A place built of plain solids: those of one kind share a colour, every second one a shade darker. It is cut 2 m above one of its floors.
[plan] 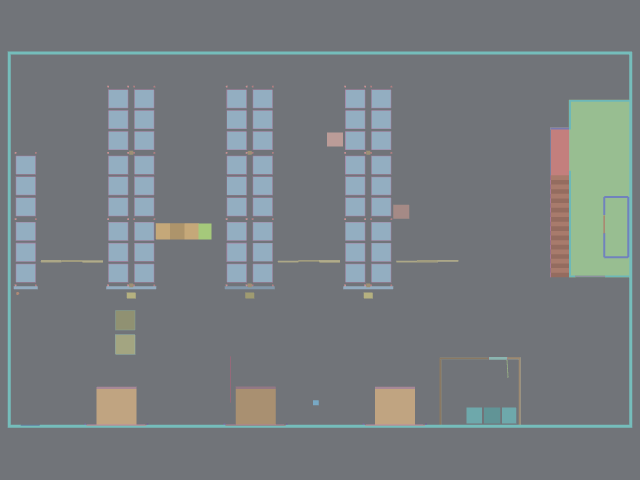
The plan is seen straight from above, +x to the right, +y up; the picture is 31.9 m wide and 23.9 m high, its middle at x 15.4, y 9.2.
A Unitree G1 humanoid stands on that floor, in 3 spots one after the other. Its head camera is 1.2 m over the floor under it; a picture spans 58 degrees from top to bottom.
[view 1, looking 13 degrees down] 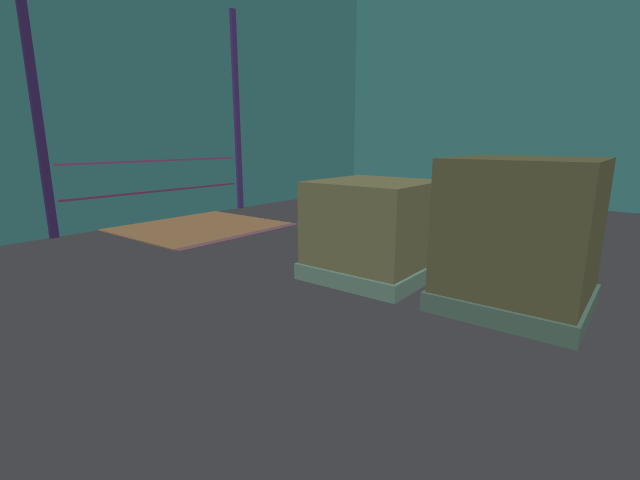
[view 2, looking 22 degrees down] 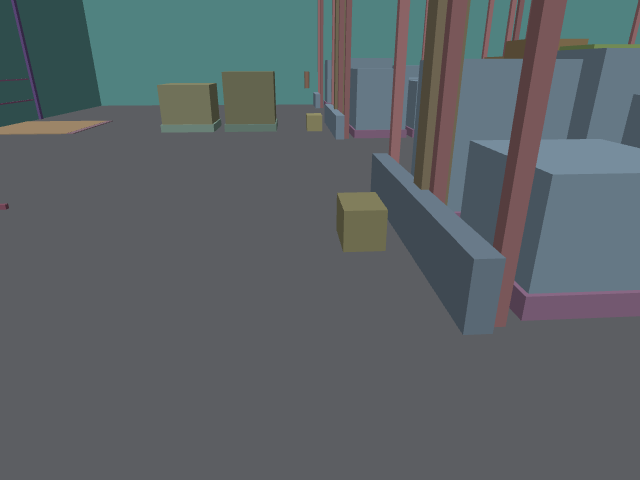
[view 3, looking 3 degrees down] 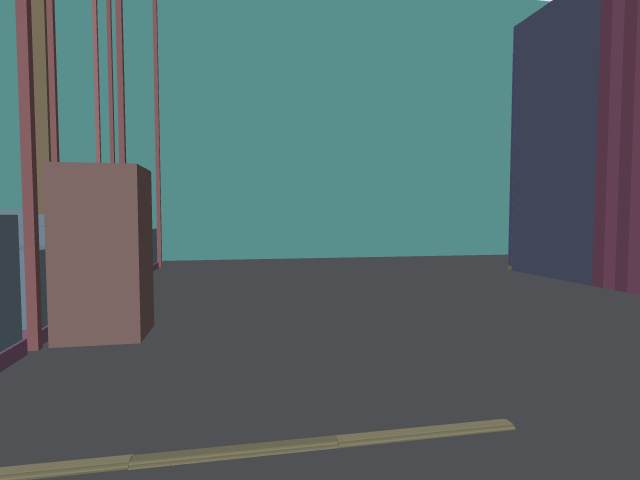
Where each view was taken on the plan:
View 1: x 8.95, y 5.94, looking -142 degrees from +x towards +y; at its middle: lane_load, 3.62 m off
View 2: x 14.85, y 5.94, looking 176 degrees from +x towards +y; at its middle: ground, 3.20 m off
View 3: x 20.75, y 5.94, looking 79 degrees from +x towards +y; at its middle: wall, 12.75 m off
